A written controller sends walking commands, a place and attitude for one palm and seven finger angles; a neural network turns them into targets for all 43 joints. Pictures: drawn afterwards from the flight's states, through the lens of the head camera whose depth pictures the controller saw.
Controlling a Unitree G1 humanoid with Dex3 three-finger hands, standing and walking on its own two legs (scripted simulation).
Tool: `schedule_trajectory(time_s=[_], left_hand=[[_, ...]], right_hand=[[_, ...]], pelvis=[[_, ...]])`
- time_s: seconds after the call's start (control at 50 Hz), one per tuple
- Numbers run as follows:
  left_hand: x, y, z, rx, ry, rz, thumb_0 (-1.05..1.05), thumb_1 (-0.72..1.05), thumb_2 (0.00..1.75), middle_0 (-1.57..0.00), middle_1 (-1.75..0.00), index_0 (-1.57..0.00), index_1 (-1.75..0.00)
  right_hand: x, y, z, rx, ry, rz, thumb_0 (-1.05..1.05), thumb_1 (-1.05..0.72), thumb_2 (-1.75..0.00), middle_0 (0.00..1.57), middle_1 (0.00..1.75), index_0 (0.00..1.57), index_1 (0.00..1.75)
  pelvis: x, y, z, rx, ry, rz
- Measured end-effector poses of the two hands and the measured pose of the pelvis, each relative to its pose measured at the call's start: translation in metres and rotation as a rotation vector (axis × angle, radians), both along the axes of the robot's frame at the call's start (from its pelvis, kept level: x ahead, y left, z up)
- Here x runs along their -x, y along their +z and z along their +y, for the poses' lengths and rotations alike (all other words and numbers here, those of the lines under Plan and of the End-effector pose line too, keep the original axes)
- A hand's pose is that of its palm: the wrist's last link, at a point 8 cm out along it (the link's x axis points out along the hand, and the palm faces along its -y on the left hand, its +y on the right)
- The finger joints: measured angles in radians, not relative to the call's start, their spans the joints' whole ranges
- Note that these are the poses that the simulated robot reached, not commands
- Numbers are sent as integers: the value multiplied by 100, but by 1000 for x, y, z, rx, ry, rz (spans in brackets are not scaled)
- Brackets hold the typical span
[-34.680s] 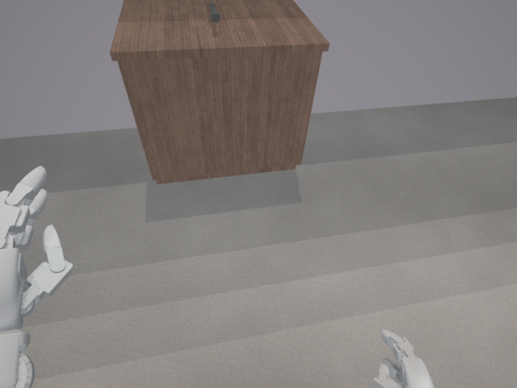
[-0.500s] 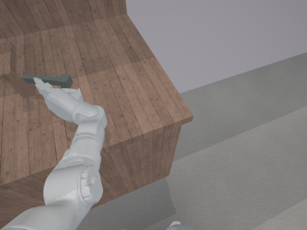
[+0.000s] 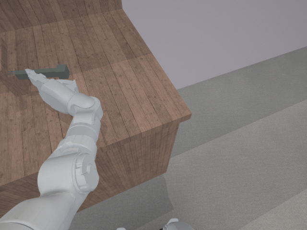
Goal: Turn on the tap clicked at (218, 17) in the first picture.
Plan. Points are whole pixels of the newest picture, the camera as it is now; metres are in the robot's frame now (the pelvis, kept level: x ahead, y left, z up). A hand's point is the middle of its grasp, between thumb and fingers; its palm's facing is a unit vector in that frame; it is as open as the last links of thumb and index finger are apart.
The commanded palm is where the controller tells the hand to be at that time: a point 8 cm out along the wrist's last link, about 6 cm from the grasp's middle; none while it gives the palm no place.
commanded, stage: lift the hand up off the lever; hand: left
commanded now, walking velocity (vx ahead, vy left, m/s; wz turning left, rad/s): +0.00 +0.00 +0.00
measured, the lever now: (62, 71) +0.53 +0.22 +0.09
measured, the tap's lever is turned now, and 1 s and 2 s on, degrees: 74 76 76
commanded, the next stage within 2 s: none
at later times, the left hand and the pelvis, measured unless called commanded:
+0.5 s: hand (69, 80) +0.49 +0.19 +0.10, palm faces +0.82 -0.57 -0.11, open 7.8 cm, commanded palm +0.43 +0.20 +0.11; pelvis +0.01 +0.01 +0.01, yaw -1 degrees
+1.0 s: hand (67, 78) +0.48 +0.18 +0.12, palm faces +0.80 -0.59 -0.11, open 7.8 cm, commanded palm +0.42 +0.20 +0.13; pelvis +0.01 +0.01 +0.02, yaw +0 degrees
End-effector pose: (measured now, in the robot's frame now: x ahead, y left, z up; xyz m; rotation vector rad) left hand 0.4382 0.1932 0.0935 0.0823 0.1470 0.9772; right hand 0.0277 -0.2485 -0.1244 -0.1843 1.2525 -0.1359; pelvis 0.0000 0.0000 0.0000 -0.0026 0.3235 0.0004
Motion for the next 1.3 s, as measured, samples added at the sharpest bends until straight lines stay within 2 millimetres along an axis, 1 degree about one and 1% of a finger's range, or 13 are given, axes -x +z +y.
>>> schedule_trajectory(time_s=[0.16, 0.24, 0.32, 0.46, 0.6, 0.7, 0.82, 0.92, 1.06, 1.2, 1.3], left_hand=[[-6, 4, 5, 2, -4, -8, 2, 90, 90, -15, -15, -13, -14], [-4, 8, 7, -2, -11, -18, 2, 90, 90, -15, -15, -14, -14], [-1, 8, 6, 5, -19, -3, 2, 90, 90, -15, -15, -15, -14], [1, 12, 6, 21, -9, -11, 2, 90, 90, -15, -15, -15, -15], [6, 20, 15, 7, -6, -19, 2, 90, 90, -15, -15, -16, -15], [11, 22, 20, 16, -4, -7, 2, 90, 90, -15, -15, -16, -15], [11, 27, 18, 15, -16, -24, 2, 90, 90, -15, -15, -15, -15], [11, 33, 11, 11, -38, -36, 2, 90, 90, -15, -15, -15, -15], [16, 35, 2, 34, -31, 7, 2, 90, 90, -15, -15, -16, -15], [19, 45, 5, 9, -2, -11, 2, 90, 90, -15, -15, -16, -15], [22, 54, 6, -13, -14, -20, 2, 90, 90, -15, -15, -16, -15]], right_hand=[[13, 1, 5, -11, -16, 31, 0, -90, -90, 20, 30, 20, 30], [18, 2, 6, -19, -20, 47, 0, -90, -90, 20, 30, 20, 30], [19, 4, 7, -23, -20, 53, 0, -90, -90, 20, 30, 20, 30], [8, 7, 7, -15, -14, 25, 0, -90, -90, 20, 30, 20, 30], [-9, 10, 8, -15, -5, -14, 0, -90, -90, 20, 30, 20, 30], [-19, 13, 9, -13, 10, -34, 0, -90, -90, 20, 30, 20, 30], [-28, 14, 10, -6, 31, -45, 0, -90, -90, 20, 30, 20, 30], [-29, 13, 11, -12, 25, -48, 0, -90, -90, 20, 30, 20, 30], [-28, 12, 14, -28, 15, -52, 0, -90, -90, 20, 30, 20, 30], [-26, 13, 11, -27, 10, -64, 0, -90, -90, 20, 30, 20, 30], [-25, 15, 6, -23, 11, -69, 0, -90, -90, 20, 30, 20, 30]], pelvis=[[-1, 1, 2, 3, -7, 3], [-4, 4, 4, 4, -9, -5], [-6, 6, 5, 6, -6, -18], [-9, 8, 6, 7, -6, -32], [-10, 11, 7, 6, -7, -48], [-11, 13, 8, 6, 0, -63], [-9, 14, 9, 8, 9, -68], [-9, 15, 10, 6, 6, -72], [-10, 18, 9, 2, 0, -90], [-6, 19, 4, -1, -4, -99], [-5, 20, 2, -3, -1, -109]])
